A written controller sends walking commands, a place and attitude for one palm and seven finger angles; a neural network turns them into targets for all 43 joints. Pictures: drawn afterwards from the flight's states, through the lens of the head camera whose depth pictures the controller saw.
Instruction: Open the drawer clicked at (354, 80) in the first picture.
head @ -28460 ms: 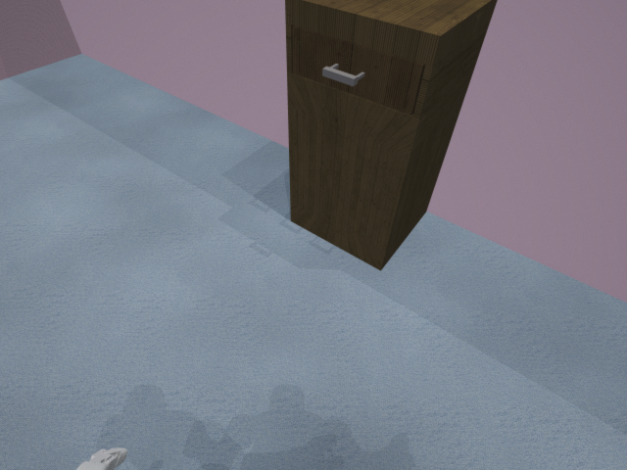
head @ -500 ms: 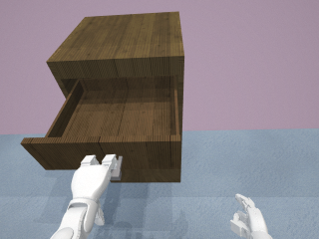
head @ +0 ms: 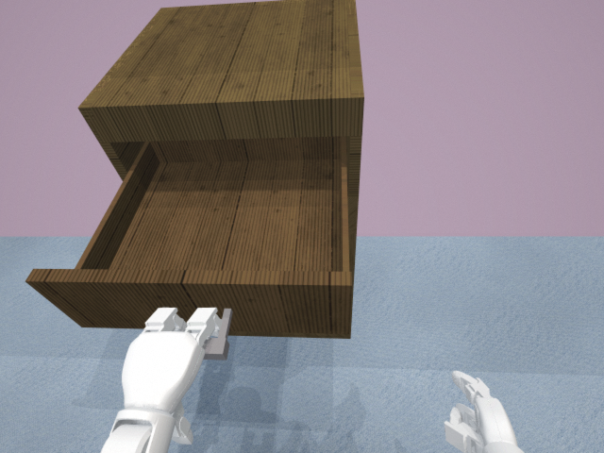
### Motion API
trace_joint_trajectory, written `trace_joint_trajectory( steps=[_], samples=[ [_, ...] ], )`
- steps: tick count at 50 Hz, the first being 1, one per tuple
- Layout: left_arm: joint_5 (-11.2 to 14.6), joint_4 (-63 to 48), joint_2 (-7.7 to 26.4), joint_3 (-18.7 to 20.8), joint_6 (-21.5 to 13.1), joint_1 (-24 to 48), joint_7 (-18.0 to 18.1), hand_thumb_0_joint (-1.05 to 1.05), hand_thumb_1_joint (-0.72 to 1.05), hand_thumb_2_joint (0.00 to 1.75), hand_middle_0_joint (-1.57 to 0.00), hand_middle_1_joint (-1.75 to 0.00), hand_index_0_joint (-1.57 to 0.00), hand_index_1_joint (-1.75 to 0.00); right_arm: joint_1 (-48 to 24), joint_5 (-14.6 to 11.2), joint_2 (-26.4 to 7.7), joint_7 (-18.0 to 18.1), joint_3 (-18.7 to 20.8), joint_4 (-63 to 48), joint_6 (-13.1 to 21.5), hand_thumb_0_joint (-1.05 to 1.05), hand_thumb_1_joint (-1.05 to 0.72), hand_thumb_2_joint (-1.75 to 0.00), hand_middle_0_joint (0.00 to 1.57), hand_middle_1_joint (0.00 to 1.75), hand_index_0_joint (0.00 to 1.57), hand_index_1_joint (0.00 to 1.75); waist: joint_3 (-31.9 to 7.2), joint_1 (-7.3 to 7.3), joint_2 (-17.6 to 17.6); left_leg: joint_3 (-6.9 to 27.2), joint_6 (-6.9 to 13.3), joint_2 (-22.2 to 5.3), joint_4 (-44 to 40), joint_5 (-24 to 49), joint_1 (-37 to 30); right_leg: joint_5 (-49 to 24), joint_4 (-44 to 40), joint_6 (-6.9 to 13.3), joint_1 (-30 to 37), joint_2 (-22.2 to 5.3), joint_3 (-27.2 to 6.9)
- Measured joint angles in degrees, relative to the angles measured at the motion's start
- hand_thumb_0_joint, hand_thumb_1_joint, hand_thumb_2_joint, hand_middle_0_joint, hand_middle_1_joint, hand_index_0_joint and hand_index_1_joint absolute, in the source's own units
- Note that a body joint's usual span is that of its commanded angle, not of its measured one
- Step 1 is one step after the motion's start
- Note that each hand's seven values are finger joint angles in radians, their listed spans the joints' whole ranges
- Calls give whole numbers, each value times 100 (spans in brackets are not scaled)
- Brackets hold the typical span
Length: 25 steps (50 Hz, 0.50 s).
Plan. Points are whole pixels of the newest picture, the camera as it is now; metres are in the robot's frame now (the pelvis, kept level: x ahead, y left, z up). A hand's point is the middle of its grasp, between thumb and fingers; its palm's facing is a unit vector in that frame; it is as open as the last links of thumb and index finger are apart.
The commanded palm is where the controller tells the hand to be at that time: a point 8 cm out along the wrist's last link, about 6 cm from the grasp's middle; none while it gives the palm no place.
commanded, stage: open the thumb to release the handle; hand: left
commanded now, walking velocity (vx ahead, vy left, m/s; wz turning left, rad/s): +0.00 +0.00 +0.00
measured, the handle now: (191, 332) +0.26 +0.20 +0.02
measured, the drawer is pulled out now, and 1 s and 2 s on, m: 0.29 0.23 0.22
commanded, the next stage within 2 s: lift the hand off the handle in 0.52 s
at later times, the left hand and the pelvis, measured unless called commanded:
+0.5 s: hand (192, 356) +0.23 +0.19 +0.00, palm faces +0.02 -0.06 -1.00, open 14.1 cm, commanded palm +0.21 +0.22 +0.04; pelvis -0.04 -0.01 +0.00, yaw +0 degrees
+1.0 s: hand (197, 334) +0.26 +0.20 +0.00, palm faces +0.02 -0.04 -1.00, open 14.1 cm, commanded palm +0.24 +0.21 +0.05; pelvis -0.05 +0.00 -0.01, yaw +0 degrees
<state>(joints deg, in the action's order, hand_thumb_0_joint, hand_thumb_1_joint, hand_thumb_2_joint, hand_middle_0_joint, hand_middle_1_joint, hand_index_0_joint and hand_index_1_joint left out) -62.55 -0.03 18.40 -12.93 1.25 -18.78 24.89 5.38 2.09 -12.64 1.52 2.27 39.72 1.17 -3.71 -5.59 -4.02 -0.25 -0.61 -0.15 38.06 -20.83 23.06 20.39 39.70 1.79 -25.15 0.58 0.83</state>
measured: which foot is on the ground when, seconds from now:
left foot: down 0.00-1.00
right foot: down 0.00-1.00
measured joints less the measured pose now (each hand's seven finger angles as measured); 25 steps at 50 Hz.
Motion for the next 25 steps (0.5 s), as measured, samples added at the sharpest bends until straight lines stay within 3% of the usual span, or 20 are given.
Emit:
trace_joint_trajectory(
  steps=[8, 16, 25],
  samples=[
    [-197, 707, -126, -76, 256, 758, 299, 0, -49, 30, -49, -82, -52, -89, -225, -106, 64, 40, -48, 65, -243, 1, -90, -90, 20, 30, 20, 30, -175, -13, 105, 49, -37, 2, 285, -24, 390, 53, 310, 37, -389, -6, 51],
    [69, 1164, -57, -113, 564, 1287, -115, 0, -49, 30, -46, -71, -50, -66, -204, -238, 47, 212, -139, -53, -425, 1, -90, -90, 20, 30, 20, 30, -175, 138, 116, 2, -46, -23, 217, 105, 289, -80, 275, 54, -325, 22, 4],
    [78, 1492, -87, 3, 485, 1663, -298, 0, -49, 30, -44, -69, -52, -58, 85, -294, -70, 346, -117, -109, -327, 1, -90, -90, 20, 30, 20, 30, -49, 217, 129, -17, 1, -9, 165, 259, 296, -249, 215, 42, -333, 12, -17]
  ],
)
